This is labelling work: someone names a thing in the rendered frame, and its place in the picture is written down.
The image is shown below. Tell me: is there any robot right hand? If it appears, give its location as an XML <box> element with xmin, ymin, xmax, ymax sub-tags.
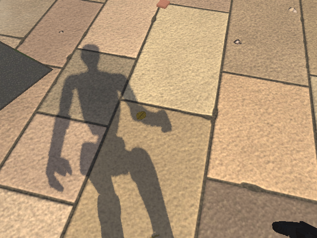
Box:
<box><xmin>271</xmin><ymin>221</ymin><xmax>317</xmax><ymax>238</ymax></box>

